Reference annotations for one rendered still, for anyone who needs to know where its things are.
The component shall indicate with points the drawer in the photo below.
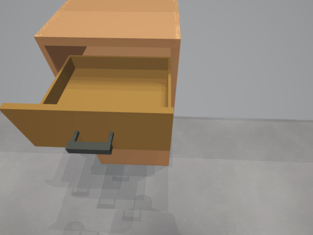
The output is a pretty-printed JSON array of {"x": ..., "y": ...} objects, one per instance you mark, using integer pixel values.
[{"x": 95, "y": 95}]

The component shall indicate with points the cabinet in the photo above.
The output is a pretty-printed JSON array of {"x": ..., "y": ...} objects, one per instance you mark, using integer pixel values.
[{"x": 115, "y": 28}]

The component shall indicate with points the handle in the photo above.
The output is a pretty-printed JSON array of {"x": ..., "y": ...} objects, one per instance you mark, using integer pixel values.
[{"x": 84, "y": 147}]

